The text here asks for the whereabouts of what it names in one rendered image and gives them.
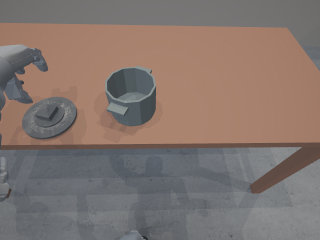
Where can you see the lid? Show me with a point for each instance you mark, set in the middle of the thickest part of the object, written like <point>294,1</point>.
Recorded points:
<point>45,129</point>

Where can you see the left robot shin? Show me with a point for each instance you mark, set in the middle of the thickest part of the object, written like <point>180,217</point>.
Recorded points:
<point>134,232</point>

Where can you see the table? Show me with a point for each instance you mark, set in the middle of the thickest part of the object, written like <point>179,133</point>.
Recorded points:
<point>216,87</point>

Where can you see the robot left hand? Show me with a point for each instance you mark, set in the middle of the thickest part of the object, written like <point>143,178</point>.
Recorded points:
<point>20,56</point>

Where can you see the robot left upper arm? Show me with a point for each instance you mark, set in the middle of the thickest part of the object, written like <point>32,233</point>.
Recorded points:
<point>4,179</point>

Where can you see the pot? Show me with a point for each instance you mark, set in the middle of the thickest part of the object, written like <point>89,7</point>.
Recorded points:
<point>131,94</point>

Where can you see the left robot forearm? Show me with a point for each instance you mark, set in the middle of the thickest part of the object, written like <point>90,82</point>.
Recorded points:
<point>6,74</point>

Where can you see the knob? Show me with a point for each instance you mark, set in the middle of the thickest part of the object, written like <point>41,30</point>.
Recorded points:
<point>46,112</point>

